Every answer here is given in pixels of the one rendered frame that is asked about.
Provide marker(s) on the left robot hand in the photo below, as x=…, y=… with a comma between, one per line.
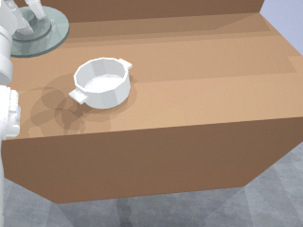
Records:
x=23, y=26

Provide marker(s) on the robot left upper arm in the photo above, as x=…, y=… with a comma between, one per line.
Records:
x=10, y=113

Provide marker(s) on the left robot forearm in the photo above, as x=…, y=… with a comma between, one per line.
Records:
x=8, y=25

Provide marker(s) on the knob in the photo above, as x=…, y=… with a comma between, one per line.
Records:
x=30, y=16

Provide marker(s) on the lid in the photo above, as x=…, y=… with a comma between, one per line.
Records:
x=48, y=34

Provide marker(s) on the pot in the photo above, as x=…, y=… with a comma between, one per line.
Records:
x=102, y=83

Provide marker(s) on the table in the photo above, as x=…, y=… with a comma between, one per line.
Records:
x=216, y=98

